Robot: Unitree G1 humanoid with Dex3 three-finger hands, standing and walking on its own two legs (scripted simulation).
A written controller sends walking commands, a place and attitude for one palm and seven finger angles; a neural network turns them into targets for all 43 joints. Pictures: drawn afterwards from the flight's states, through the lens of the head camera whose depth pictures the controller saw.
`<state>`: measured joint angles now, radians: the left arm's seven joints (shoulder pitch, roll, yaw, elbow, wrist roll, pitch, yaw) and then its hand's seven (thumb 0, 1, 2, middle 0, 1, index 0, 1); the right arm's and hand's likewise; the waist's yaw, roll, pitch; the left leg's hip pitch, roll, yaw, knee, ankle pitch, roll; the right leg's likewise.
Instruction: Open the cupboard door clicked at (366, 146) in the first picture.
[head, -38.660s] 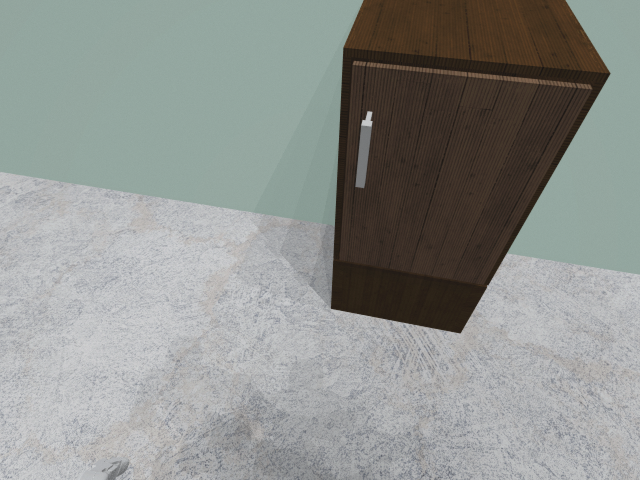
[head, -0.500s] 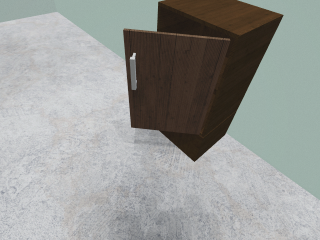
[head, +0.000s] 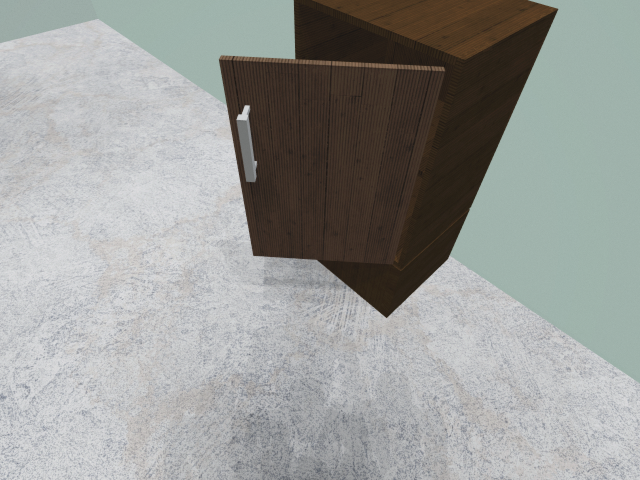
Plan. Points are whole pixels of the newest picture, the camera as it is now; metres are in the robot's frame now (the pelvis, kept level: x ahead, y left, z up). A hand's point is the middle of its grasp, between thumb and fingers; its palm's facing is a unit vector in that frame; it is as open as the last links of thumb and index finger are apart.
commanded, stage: shuffle to correct the standing spot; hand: left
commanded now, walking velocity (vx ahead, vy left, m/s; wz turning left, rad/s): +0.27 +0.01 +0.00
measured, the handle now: (249, 144) +0.75 +0.20 -0.02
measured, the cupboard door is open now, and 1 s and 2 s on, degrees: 42 42 42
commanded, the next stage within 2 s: come to a stop and stand still in 0.58 s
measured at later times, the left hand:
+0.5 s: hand (214, 426) +0.23 +0.18 -0.17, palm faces -0.04 -0.98 -0.22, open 7.3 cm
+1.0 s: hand (226, 403) +0.27 +0.17 -0.19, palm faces +0.05 -0.98 -0.21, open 7.3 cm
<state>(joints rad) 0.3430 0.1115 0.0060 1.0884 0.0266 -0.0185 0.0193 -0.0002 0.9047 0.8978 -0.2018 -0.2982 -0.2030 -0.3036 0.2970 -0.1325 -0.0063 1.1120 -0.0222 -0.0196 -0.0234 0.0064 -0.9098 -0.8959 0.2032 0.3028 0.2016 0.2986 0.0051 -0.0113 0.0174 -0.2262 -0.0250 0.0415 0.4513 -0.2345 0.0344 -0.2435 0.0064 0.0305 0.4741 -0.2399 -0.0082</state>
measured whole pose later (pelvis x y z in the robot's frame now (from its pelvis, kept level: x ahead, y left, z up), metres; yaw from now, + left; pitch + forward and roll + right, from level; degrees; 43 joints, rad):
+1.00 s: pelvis +0.25 -0.01 -0.01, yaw -1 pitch +0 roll +2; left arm 0.25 0.19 0.04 1.03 0.02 0.02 0.03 0.00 0.92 0.90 -0.20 -0.30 -0.20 -0.30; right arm 0.12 -0.13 -0.02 1.01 -0.02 -0.01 -0.04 0.00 -0.92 -0.90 0.20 0.30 0.20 0.30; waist 0.04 -0.06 0.07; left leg -0.27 0.02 0.14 0.52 -0.24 0.02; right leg -0.26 -0.08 -0.06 0.61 -0.34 0.01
